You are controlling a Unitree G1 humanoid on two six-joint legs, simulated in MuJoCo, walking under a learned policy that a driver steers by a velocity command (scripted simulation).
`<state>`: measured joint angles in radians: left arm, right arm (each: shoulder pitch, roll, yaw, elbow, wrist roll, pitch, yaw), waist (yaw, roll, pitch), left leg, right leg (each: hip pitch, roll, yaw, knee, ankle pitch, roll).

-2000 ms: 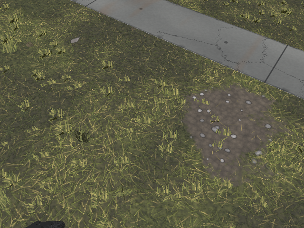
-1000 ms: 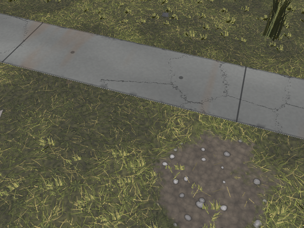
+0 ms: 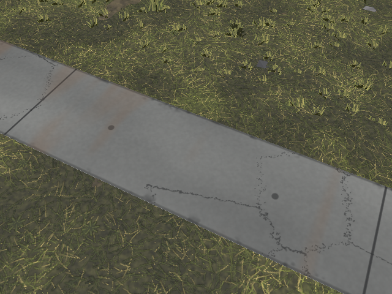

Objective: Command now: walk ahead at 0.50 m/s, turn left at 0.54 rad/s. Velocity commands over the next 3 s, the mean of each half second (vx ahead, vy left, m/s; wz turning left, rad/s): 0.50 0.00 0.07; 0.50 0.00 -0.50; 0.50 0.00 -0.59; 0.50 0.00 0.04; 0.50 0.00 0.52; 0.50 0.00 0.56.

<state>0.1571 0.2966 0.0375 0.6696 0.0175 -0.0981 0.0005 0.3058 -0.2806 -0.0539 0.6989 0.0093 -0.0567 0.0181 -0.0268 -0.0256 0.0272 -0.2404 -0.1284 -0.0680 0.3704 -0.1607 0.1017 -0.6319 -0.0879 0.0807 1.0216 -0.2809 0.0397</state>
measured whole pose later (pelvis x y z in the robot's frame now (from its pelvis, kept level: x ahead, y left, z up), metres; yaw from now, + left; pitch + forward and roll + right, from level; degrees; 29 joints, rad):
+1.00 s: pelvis +0.53 -0.03 +0.00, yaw -17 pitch +1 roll +2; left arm 0.22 0.32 0.08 0.67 -0.02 -0.02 0.00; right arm 0.31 -0.27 -0.07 0.78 -0.01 -0.09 0.00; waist -0.05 -0.06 0.01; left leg -0.12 -0.03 0.09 0.31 -0.21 0.02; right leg -0.67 -0.08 0.07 1.04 -0.22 0.01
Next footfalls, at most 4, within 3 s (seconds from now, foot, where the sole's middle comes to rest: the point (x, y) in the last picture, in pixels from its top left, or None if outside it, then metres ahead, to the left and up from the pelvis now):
0.26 right None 0.32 -0.13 -0.78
0.74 left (174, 262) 0.57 0.07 -0.78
1.24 right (266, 213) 0.76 -0.27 -0.78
1.72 left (248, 153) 1.05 -0.24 -0.78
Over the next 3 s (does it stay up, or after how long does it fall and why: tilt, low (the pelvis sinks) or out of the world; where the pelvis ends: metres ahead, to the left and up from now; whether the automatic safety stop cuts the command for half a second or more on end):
stays up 1.47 -0.58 -0.17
